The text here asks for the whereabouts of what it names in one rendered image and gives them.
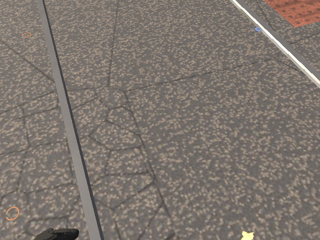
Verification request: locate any robot left hand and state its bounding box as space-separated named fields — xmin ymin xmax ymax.
xmin=34 ymin=228 xmax=79 ymax=240

